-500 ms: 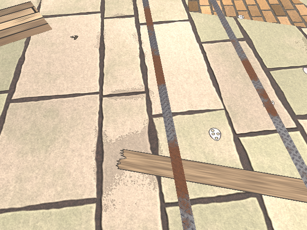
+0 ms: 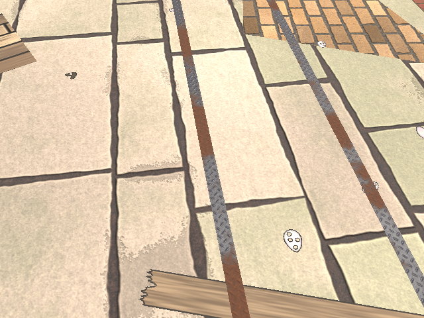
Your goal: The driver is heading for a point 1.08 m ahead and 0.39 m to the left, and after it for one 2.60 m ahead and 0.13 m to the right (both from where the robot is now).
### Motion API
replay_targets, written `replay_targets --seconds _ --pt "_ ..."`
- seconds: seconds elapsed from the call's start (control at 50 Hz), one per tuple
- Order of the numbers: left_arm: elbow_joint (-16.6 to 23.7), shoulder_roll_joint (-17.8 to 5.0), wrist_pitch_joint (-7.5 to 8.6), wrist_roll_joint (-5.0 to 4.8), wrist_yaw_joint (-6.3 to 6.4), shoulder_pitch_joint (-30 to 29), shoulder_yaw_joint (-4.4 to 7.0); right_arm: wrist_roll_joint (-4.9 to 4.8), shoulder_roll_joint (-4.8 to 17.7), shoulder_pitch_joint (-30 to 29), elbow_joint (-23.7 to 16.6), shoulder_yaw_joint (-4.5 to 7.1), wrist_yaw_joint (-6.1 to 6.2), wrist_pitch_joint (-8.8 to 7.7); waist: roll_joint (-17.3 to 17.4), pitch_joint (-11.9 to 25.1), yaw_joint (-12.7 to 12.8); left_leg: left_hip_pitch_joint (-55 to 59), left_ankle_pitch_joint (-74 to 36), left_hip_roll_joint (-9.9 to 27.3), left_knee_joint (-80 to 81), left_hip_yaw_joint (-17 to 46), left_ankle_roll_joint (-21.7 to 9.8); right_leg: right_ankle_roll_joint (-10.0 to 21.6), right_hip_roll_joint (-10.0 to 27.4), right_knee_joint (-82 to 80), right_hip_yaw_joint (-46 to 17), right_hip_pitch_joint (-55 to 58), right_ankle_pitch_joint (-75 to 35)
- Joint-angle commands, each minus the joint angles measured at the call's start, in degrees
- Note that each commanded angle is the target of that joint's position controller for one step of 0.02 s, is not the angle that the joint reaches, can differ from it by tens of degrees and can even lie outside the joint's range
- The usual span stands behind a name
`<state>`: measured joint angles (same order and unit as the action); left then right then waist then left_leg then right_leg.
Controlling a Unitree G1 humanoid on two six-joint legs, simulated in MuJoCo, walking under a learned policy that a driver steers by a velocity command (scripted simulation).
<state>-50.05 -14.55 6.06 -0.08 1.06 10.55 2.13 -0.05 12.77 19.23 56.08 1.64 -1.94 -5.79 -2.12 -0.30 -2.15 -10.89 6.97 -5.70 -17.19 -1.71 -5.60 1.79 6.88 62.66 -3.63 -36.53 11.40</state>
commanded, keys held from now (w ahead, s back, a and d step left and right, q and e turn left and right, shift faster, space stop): w+q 0.42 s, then q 0.58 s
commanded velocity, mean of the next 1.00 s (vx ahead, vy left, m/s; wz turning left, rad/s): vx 0.32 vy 0.00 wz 0.53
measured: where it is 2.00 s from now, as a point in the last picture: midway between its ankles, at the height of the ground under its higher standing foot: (171, 316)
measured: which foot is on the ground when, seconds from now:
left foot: down 0.00-0.26, up 0.28-0.72, down 0.74-1.00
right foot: up 0.00-0.24, down 0.26-0.74, up 0.76-1.00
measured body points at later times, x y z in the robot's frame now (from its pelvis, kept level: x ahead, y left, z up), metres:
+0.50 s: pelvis +0.25 -0.05 +0.00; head +0.28 -0.06 +0.45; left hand +0.23 +0.23 -0.12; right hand +0.45 -0.29 -0.12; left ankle +0.26 +0.12 -0.66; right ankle +0.27 -0.16 -0.74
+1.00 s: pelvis +0.37 +0.02 -0.01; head +0.40 +0.07 +0.43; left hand +0.37 +0.34 -0.12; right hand +0.65 -0.13 -0.09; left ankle +0.41 +0.13 -0.74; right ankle +0.49 -0.11 -0.68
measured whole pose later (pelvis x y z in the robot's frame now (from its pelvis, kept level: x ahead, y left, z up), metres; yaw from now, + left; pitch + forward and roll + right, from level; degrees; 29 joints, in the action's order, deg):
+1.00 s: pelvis +0.37 +0.02 -0.01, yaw +34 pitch +4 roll -1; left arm -42.4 -16.7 0.7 0.8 2.5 4.7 3.0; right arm 0.1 16.6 10.8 35.6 4.4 0.5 0.5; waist -1.0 -2.3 -1.2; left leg -25.2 4.5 -6.0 -26.4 4.8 -4.8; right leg -3.5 1.3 57.6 -5.2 -34.3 21.5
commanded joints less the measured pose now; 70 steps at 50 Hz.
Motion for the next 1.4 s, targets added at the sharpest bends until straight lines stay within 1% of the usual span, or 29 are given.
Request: replay_targets --seconds 0.02,0.16,0.24,0.26,0.28,0.3,0.32,0.36,0.38,0.48,0.56,0.66,0.72,0.74,0.76,0.78,0.8,0.84,0.86,0.92,1.06,1.16,1.2,1.22,1.24,1.26,1.28,1.32,1.4 --pt "3.3 -2.75 -0.06 0.58 0.62 0.44 0.7 -0.19 8.5 -2.89 -4.49 1.65 1.43 -0.95 4.45 -3.17 2.72 -7.79 -1.18 14.33 11.48 13.77 -9.75 -2.21 0.41 -11.73 0.46 1.17 -8.81" --pt "7.3 -3.66 1.11 -0.99 -0.95 -12.45 0.52 -1.7 10.02 4.33 -3.88 2.53 2.69 0.52 6.18 -2.19 -1.55 -0.88 3.55 15.39 5.0 17.28 -6.93 -3.77 -4.29 -32.8 -0.05 7.8 -13.83" --pt "5.62 -7.7 2.34 -0.94 -1.13 -3.62 2.37 -1.24 9.11 2.6 -5.37 2.67 3.12 1.54 7.49 1.7 3.97 0.11 2.31 13.68 -6.34 20.55 -4.05 -1.0 -4.93 -38.69 0.57 22.03 -4.89" --pt "4.14 -10.79 2.76 -0.11 -0.76 5.54 3.44 -0.73 6.01 0.97 -6.98 1.62 2.86 1.38 3.89 8.64 8.1 -5.92 3.18 9.52 -20.43 17.15 -2.04 2.27 1.75 -38.25 -5.24 35.73 -3.14" --pt "3.47 -16.15 2.16 0.74 -0.4 12.52 4.89 -1.07 1.46 4.52 -9.15 0.42 2.73 0.47 -10.71 15.95 7.93 -24.98 16.86 1.3 -39.55 7.96 1.82 8.97 14.45 -41.18 -24.63 55.69 2.94" --pt "2.92 -14.07 1.83 0.78 -0.76 13.68 4.46 -2.4 3.74 7.49 -9.85 0.58 2.61 -0.15 -18.17 18.51 6.69 -34.94 26.03 3.08 -52.3 9.57 1.99 12.94 19.79 -45.6 -40.73 57.79 11.52" --pt "4.47 -8.39 1.98 0.55 -0.91 9.71 3.01 -2.9 8.87 5.19 -9.44 1.83 2.7 0.05 -9.77 11.8 6.64 -37.25 21.29 6.13 -57.3 11.89 1.87 10.94 17.64 -46.09 -33.94 51.39 11.85" --pt "5.17 -5.23 1.52 0.24 -1.27 2.99 1.97 -1.9 8.31 0.41 -10.2 2.38 2.78 0.91 -2.18 4.19 4.38 -33.68 12.25 9.96 -54.84 9.87 2.64 7.65 11.79 -48.48 -17.8 38.1 1.56" --pt "4.94 -4.28 1.39 0.37 -1.36 1.49 1.67 -1.6 7.59 -0.31 -10.6 2.72 2.61 1.48 -3.2 2.05 3.21 -31.8 9.91 11.45 -52.44 9.65 2.87 6.87 9.73 -50.21 -12.81 34.26 -2.42" --pt "2.81 -6.74 1.54 0.83 -0.89 1.98 2.75 -1.15 4.76 -2.95 -14.04 2.71 2.09 3.38 -2.01 -0.85 1.45 -30.6 4.08 11.4 -45.38 6.88 5.12 8.27 8.01 -51.41 1.59 29.73 -30.86" --pt "3.09 -9.01 -0.05 0.5 0.65 0.91 3.25 -0.72 3.34 -9.36 -17.44 2.13 0.84 3.52 -2.79 -0.19 2.83 -25.24 -6.48 10.42 -29.65 2.22 5.54 7.31 6.4 -49.82 10.21 28.73 -34.59" --pt "3.16 -11.67 -1.72 -1.41 1.3 1.14 4.05 -0.39 6.0 -13.73 -21.45 3.25 -1.16 4.24 -3.83 1.66 3.25 -20.63 -2.94 8.65 -20.36 -0.13 2.95 5.69 9.24 -43.34 11.64 34.35 -34.25" --pt "3.95 -11.54 -2.88 -2.18 1.63 0.08 4.3 -0.16 9.99 -3.92 -19.63 5.54 -1.07 3.98 -1.48 6.52 -1.91 -6.9 -4.17 3.32 -10.53 -3.15 -1.15 2.46 6.0 -25.34 13.99 33.78 -38.49" --pt "4.37 -9.84 -2.83 -0.44 1.26 3.39 3.62 -0.08 15.09 0.61 -19.04 7.3 0.25 3.98 6.33 10.07 -3.2 6.5 -25.73 8.25 -9.35 5.17 -4.31 -1.36 1.86 -10.65 14.85 23.08 -22.99" --pt "6.1 -3.34 -2.36 3.37 0.28 7.74 1.49 0.64 20.38 -0.35 -20.58 7.58 1.5 4.4 20.06 14.27 2.41 21.63 -55.38 22.33 -15.49 25.04 -13.23 -5.09 -6.79 9.68 12.83 2.73 29.22" --pt "6.38 -6.8 -1.71 1.31 -0.66 9.43 1.51 1.2 18.47 -0.38 -22.98 6.74 0.87 4.1 15.96 27.05 0.09 24.79 -39.9 28.61 -8.76 39.21 -20.93 -4.8 -8.82 18.73 -0.57 -0.89 30.77" --pt "7.42 -9.9 -1.95 -0.77 -0.83 3.4 2.4 0.83 15.18 -3.54 -23.86 6.02 0.43 3.96 8.45 21.28 -1.13 19.96 -29.56 25.13 -6.04 33.67 -17.8 -4.01 -6.76 18.87 -2.02 -4.05 24.15" --pt "7.63 -8.99 -3.33 0.24 0.57 0.04 2.41 -1.06 11.46 -9.03 -24.0 4.84 0.99 4.46 2.22 11.03 1.59 6.24 -16.31 19.47 -3.64 25.28 -11.45 -4.17 -3.29 10.74 -1.52 -3.51 15.78" --pt "8.11 -9.37 -4.1 0.67 1.08 0.33 2.69 -0.76 11.25 -10.61 -24.37 4.7 1.27 4.85 3.49 9.19 3.2 0.03 -13.91 17.63 -2.4 23.54 -10.43 -4.22 -3.03 7.19 -1.6 0.08 13.89" --pt "8.51 -7.32 -5.01 0.96 1.46 1.6 2.4 0.58 12.21 -11.12 -25.04 5.09 2.03 5.1 6.78 9.27 4.36 -5.88 -15.66 14.62 -1.46 20.82 -9.86 -4.83 -5.22 0.33 -0.22 5.29 11.0" --pt "10.8 -6.21 -5.57 0.51 1.55 -3.34 2.12 -0.05 12.79 -10.31 -25.77 5.4 4.01 6.66 9.77 8.02 1.96 -7.09 8.04 12.61 -0.05 26.21 -7.25 -5.64 -7.27 -13.15 -2.13 6.69 6.75" --pt "11.44 -6.62 -4.3 -0.29 0.46 -2.84 2.52 -0.2 12.67 -9.06 -26.04 5.48 3.9 7.59 11.82 7.53 1.1 -4.42 7.79 12.4 -1.4 31.44 -6.15 -3.72 -9.1 -24.6 -1.7 12.54 8.95" --pt "10.15 -6.75 -3.91 -0.23 -0.25 1.54 2.9 -0.9 12.04 -9.84 -26.16 5.16 4.13 8.11 11.54 7.83 3.45 -5.7 6.41 10.66 -4.11 30.16 -3.95 -1.79 -8.68 -36.32 0.38 20.43 2.62" --pt "9.92 -8.68 -3.96 0.54 -0.32 2.99 3.55 -1.03 10.49 -8.1 -25.84 4.67 4.29 8.21 8.9 8.14 3.37 -9.64 10.29 8.06 -7.71 27.56 -1.39 0.0 -3.78 -40.27 -2.27 26.51 -0.14" --pt "11.03 -13.04 -4.33 2.09 -0.21 1.71 4.33 -0.76 7.92 -6.71 -26.22 4.04 4.16 8.11 -3.99 6.74 1.3 -18.87 19.89 1.24 -19.57 18.17 1.99 5.43 8.26 -44.01 -14.78 30.58 -3.31" --pt "11.23 -14.05 -4.28 3.8 -0.45 1.39 4.76 -0.61 11.19 -9.51 -28.08 5.14 4.01 7.0 -15.82 3.7 2.18 -24.69 28.53 -3.72 -32.46 11.16 4.82 14.08 16.03 -47.67 -27.18 24.98 -11.65" --pt "12.88 -11.36 -3.89 3.18 -0.16 -1.8 4.1 0.26 14.48 -8.38 -26.65 6.26 3.73 6.58 -10.03 3.68 1.33 -24.23 25.69 -1.37 -43.09 14.03 6.36 14.89 15.7 -46.55 -24.95 23.73 -13.36" --pt "13.87 -7.93 -3.92 1.06 0.18 -5.68 3.11 0.02 12.33 -4.46 -22.6 6.05 3.8 7.54 -4.24 3.36 -0.43 -23.13 19.71 -1.16 -50.15 12.83 8.28 9.47 8.22 -43.96 -14.15 24.24 -13.4" --pt "11.66 -7.07 -4.56 -0.01 0.3 1.01 2.4 -0.42 7.23 -7.67 -23.11 3.71 2.79 7.34 -8.3 1.36 3.34 -25.96 12.4 2.06 -43.45 5.75 9.62 8.54 3.94 -49.99 -11.21 28.6 13.11"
